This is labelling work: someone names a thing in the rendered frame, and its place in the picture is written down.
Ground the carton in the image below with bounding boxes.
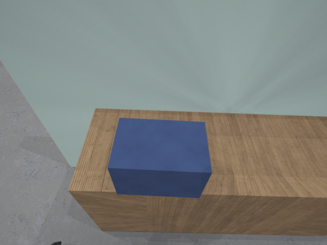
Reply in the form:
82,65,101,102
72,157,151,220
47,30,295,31
108,118,212,198

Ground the pedestal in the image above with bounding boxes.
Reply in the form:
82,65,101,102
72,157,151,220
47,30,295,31
68,108,327,236

